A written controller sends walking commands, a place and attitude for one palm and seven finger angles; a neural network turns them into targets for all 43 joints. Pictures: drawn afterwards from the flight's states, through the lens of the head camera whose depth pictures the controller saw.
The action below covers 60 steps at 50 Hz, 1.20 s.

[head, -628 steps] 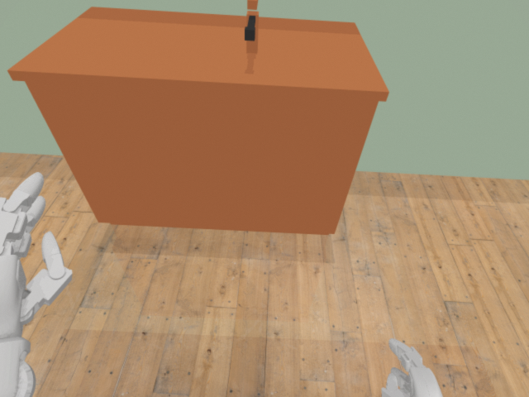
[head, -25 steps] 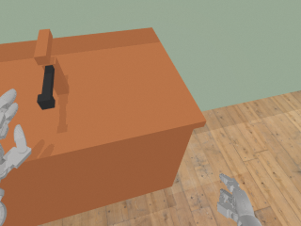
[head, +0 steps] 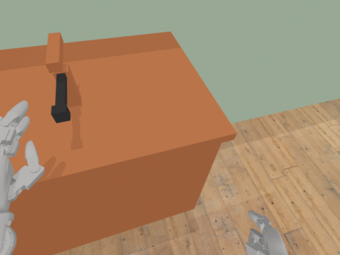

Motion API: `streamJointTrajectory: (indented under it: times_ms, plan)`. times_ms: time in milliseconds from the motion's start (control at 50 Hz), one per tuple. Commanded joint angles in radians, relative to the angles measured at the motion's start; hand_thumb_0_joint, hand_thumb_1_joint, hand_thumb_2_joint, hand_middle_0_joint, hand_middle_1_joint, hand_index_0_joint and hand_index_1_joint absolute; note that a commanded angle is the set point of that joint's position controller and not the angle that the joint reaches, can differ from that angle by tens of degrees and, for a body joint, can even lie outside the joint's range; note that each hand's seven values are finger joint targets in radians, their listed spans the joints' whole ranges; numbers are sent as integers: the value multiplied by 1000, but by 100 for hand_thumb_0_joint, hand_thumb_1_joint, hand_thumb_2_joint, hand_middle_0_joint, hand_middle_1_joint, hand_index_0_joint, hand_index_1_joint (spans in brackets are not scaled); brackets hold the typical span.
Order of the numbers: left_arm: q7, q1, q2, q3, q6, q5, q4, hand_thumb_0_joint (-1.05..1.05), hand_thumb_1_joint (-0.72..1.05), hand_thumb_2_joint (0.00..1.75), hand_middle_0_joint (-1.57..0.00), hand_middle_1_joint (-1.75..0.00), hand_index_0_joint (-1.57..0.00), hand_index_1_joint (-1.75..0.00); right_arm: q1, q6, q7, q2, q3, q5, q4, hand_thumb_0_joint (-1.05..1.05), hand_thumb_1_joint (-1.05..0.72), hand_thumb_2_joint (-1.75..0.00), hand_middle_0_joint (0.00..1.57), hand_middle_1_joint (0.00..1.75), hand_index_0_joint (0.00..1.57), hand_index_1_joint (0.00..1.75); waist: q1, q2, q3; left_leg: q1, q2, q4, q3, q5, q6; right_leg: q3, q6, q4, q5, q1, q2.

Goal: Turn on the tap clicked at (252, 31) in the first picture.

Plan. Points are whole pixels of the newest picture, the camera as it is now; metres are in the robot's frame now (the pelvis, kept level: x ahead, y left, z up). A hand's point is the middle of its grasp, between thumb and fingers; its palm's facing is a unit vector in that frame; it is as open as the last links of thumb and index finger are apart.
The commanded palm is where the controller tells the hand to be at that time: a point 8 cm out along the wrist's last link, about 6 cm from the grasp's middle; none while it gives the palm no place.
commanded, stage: come to a stop and stand still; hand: left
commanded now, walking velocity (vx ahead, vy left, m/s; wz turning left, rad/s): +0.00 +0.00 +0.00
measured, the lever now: (61, 113) +0.35 +0.27 +0.15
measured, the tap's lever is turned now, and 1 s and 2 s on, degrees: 0 0 0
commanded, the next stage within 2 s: look again from close up in 0.08 s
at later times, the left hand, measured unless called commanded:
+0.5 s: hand (31, 176) +0.20 +0.25 +0.16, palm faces +0.40 -0.86 -0.32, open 7.4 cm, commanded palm +0.15 +0.28 +0.18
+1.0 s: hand (51, 171) +0.21 +0.22 +0.16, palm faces +0.34 -0.87 -0.35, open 7.4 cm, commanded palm +0.16 +0.26 +0.18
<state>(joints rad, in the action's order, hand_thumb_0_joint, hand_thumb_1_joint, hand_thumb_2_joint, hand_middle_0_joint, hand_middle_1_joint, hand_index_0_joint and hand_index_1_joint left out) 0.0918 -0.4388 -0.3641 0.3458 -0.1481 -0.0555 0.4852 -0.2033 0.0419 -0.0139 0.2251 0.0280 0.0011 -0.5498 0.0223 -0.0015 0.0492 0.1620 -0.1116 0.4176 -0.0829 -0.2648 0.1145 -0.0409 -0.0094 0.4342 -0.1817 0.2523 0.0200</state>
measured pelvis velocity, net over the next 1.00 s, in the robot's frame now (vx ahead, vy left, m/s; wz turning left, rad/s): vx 0.00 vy -0.02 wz -0.01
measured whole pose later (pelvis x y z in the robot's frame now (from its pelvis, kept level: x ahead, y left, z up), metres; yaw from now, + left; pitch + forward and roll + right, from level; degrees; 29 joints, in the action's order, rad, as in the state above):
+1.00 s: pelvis +0.00 -0.02 +0.00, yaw -1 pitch -1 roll -2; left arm 0.09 -0.45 -0.38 0.36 -0.15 -0.08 0.57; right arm -0.15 0.02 -0.01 0.18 0.02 0.01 -0.54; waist 0.04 -0.03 0.08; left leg 0.18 -0.07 0.49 -0.09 -0.31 0.08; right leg -0.05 -0.04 0.44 -0.18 0.25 0.06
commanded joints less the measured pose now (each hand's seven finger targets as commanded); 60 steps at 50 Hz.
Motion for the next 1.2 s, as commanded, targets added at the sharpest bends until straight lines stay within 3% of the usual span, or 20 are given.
streamJointTrajectory:
  times_ms: [0, 140, 240, 300, 460, 580, 660, 700, 780, 840, 880, 900, 940, 960, 980, 1020, 1060, 1100, 1120, 1180]
  plan:
    - [19, 73, -174, 112, -78, -5, 239, 0, 90, 90, -20, -30, -20, -30, 116, 66, -12, 130, -61, 3, 162, 0, -90, -90, 20, 30, 20, 30, 13, 62, -178, 11, 228, -78, 175, 434, -185, 44, -18, 14, 107, -136, -57]
    - [18, 63, -141, 90, -71, -10, 207, 0, 90, 90, -20, -30, -20, -30, 121, 64, -10, 129, -64, 2, 150, 0, -90, -90, 20, 30, 20, 30, 15, 62, -157, 2, 217, -74, 171, 468, -210, 29, -25, -5, 80, -127, -54]
    - [18, 72, -126, 74, -67, -9, 176, 0, 90, 90, -20, -30, -20, -30, 119, 55, -15, 126, -58, 6, 148, 0, -90, -90, 20, 30, 20, 30, 13, 23, -144, 36, 212, -97, 176, 290, -182, 70, -24, -13, 132, -142, -64]
    - [21, 118, -140, 73, -71, -2, 202, 0, 90, 90, -20, -30, -20, -30, 126, 58, -19, 127, -59, 6, 152, 0, -90, -90, 20, 30, 20, 30, 14, 53, -132, 53, 220, -128, 186, 201, -167, 82, -19, -6, 112, -143, -62]
    - [27, 156, -147, 71, -71, 3, 233, 0, 90, 90, -20, -30, -20, -30, 139, 62, -17, 120, -59, -4, 165, 0, -90, -90, 20, 30, 20, 30, 22, 117, -118, 69, 216, -158, 192, 247, -204, 41, -19, -7, 57, -174, -42]
    - [22, 83, -138, 92, -71, -10, 188, 0, 90, 90, -20, -30, -20, -30, 126, 56, -18, 115, -62, 1, 155, 0, -90, -90, 20, 30, 20, 30, 24, -2, -141, 35, 214, -131, 190, 267, -215, 52, -25, -31, 99, -163, -43]
    - [17, 123, -131, 77, -66, -9, 197, 0, 90, 90, -20, -30, -20, -30, 125, 50, -24, 110, -67, 2, 149, 0, -90, -90, 20, 30, 20, 30, 16, 57, -133, -15, 248, -165, 204, 259, -212, 42, -13, -13, 39, -101, -18]
    - [16, 156, -134, 70, -64, -5, 206, 0, 90, 90, -20, -30, -20, -30, 128, 50, -24, 108, -70, -2, 147, 0, -90, -90, 20, 30, 20, 30, 16, 83, -119, -36, 264, -176, 211, 304, -216, 30, -7, 0, -1, -73, -9]
    - [12, 164, -146, 69, -58, -6, 254, 0, 90, 90, -20, -30, -20, -30, 139, 57, -10, 100, -80, -12, 154, 0, -90, -90, 20, 30, 20, 30, 27, 146, -130, -119, 261, -124, 172, 661, -282, -21, -16, -3, -86, -59, 9]
    - [9, 98, -144, 83, -55, -14, 277, 0, 90, 90, -20, -30, -20, -30, 139, 55, 7, 95, -80, 1, 163, 0, -90, -90, 20, 30, 20, 30, 31, 74, -177, -114, 231, 51, 142, 836, -305, -22, -60, -95, 60, -150, -15]
    - [9, 54, -156, 101, -57, -21, 274, 0, 90, 90, -20, -30, -20, -30, 120, 43, 7, 96, -75, 18, 163, 0, -90, -90, 20, 30, 20, 30, 16, -38, -208, -41, 216, 129, 137, 504, -238, 91, -108, -41, 231, -155, -96]
    - [7, 33, -156, 107, -55, -27, 265, 0, 90, 90, -20, -30, -20, -30, 109, 39, 3, 96, -77, 15, 162, 0, -90, -90, 20, 30, 20, 30, 8, -45, -195, -27, 208, 69, 139, 267, -202, 123, -103, -32, 165, -96, -109]
    - [11, -4, -151, 116, -47, -32, 246, 0, 90, 90, -20, -30, -20, -30, 101, 27, -8, 97, -74, 10, 160, 0, -90, -90, 20, 30, 20, 30, -4, 0, -155, 15, 242, -58, 186, 1, -127, 124, -58, -14, 4, -38, -65]
    - [14, 34, -153, 114, -49, -29, 256, 0, 90, 90, -20, -30, -20, -30, 113, 28, -15, 101, -73, 10, 164, 0, -90, -90, 20, 30, 20, 30, -4, 51, -123, 36, 277, -119, 235, -35, -106, 103, -33, 29, -12, -19, -31]
    - [16, 53, -154, 113, -48, -25, 243, 0, 90, 90, -20, -30, -20, -30, 116, 29, -21, 105, -68, 5, 161, 0, -90, -90, 20, 30, 20, 30, -4, 95, -101, 18, 315, -150, 277, 69, -104, 64, -16, 91, 21, 11, -3]
    - [10, 121, -181, 109, -47, -17, 284, 0, 90, 90, -20, -30, -20, -30, 135, 38, -26, 94, -67, -11, 149, 0, -90, -90, 20, 30, 20, 30, -6, 199, -100, -197, 390, -179, 348, 400, -143, 41, 0, 252, -174, 218, 12]
    - [5, 160, -155, 67, -35, -1, 292, 0, 90, 90, -20, -30, -20, -30, 120, 44, -17, 92, -69, -23, 146, 0, -90, -90, 20, 30, 20, 30, 0, 147, -95, -292, 409, -137, 306, 600, -165, 49, -2, 341, -184, 293, -1]
    - [5, 143, -140, 54, -20, 9, 289, 0, 90, 90, -20, -30, -20, -30, 104, 48, 1, 90, -70, -17, 153, 0, -90, -90, 20, 30, 20, 30, 3, 141, -105, -320, 384, -67, 238, 750, -137, 27, -4, 276, -139, 266, -15]
    - [5, 127, -138, 55, -15, 10, 303, 0, 90, 90, -20, -30, -20, -30, 113, 52, 7, 87, -66, -12, 159, 0, -90, -90, 20, 30, 20, 30, 7, 155, -122, -326, 358, -45, 193, 785, -137, 4, -7, 225, -120, 235, -8]
    - [1, 68, -156, 78, -22, 1, 285, 0, 90, 90, -20, -30, -20, -30, 118, 53, 16, 92, -66, 0, 173, 0, -90, -90, 20, 30, 20, 30, -1, 162, -114, -153, 333, -57, 164, 614, -122, -18, -10, 95, -70, 46, 1]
